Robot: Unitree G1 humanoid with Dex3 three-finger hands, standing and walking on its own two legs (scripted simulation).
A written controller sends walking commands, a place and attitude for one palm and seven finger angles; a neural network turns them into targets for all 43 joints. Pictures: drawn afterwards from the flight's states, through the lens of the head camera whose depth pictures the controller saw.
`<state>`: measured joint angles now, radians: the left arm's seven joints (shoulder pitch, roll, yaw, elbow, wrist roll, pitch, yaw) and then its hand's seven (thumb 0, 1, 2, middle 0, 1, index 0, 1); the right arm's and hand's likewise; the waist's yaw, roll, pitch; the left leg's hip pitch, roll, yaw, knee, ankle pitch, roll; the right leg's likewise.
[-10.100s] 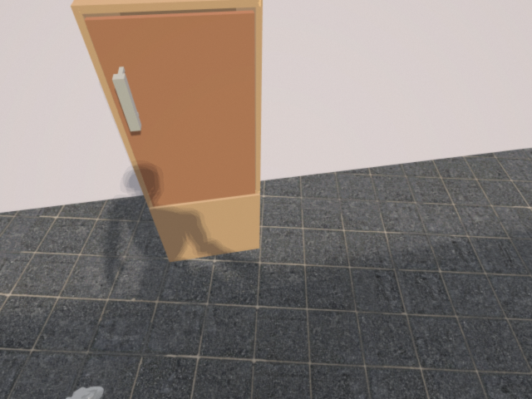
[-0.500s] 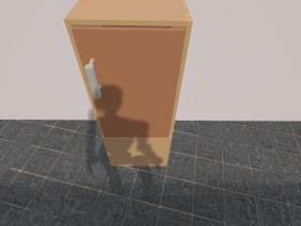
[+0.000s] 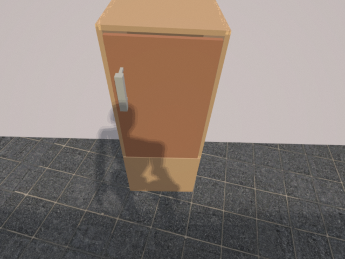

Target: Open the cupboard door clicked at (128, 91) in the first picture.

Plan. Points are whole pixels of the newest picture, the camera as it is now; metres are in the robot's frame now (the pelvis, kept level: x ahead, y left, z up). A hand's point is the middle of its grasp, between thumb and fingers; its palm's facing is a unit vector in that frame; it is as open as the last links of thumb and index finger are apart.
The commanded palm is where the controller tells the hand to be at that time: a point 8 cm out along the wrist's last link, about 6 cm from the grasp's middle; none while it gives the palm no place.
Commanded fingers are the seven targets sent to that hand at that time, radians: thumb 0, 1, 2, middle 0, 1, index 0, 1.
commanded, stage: come to a stop and stand still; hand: left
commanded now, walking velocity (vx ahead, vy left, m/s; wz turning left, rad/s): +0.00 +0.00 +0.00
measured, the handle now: (122, 89) +0.62 +0.20 +0.05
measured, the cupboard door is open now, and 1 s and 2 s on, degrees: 0 0 0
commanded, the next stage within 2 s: look again from close up in 0.12 s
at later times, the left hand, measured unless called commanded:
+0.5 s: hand out of the picture -0.05 +0.15 -0.18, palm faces +0.04 -0.99 -0.15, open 7.4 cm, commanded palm none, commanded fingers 0.00 0.90 0.90 -0.20 -0.30 -0.20 -0.30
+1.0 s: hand out of the picture +0.12 +0.19 -0.07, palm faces +0.28 -0.93 -0.23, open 7.3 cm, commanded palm +0.11 +0.21 -0.06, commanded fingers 0.00 0.69 0.81 -0.22 -0.44 -0.22 -0.44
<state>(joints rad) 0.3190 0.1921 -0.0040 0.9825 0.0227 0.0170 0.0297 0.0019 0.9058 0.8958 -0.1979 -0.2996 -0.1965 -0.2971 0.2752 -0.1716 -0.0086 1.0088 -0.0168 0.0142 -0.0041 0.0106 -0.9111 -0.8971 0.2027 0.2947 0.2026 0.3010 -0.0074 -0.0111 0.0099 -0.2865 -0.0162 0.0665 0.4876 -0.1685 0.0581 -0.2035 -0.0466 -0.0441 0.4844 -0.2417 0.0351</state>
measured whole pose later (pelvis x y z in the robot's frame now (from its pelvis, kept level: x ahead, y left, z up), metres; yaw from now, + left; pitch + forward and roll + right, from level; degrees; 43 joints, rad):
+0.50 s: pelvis -0.01 +0.00 +0.00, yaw +0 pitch -2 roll -1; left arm 0.41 0.11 0.00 1.10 0.03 0.00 0.04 0.00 0.91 0.90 -0.20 -0.30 -0.20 -0.30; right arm 0.30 -0.13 -0.02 1.11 -0.01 0.02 -0.02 0.01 -0.92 -0.90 0.20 0.29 0.20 0.30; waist 0.00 -0.01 0.00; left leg -0.29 -0.02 0.07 0.45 -0.14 0.06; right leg -0.21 -0.05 -0.04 0.45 -0.21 0.04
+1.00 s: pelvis +0.00 -0.01 -0.01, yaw +3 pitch +0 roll +0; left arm 0.59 0.21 0.01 0.15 -0.14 -0.02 0.18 0.06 0.94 0.88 -0.20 -0.33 -0.20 -0.32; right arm 0.39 -0.21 0.01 0.84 0.06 -0.25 -0.08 0.03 -0.94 -0.90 0.20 0.30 0.20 0.30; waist -0.05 0.01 -0.02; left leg -0.40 -0.03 0.03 0.63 -0.23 0.04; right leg -0.32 -0.05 -0.05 0.66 -0.34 0.00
